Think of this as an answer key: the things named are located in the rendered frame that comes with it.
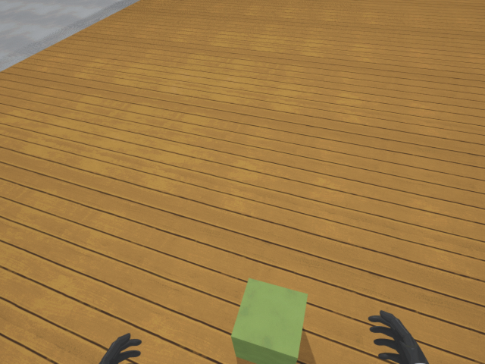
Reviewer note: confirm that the carton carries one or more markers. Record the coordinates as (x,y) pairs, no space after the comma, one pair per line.
(269,323)

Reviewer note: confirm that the left robot hand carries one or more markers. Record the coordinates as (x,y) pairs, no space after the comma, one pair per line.
(113,355)

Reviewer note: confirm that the right robot hand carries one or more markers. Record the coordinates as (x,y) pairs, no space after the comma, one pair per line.
(403,343)

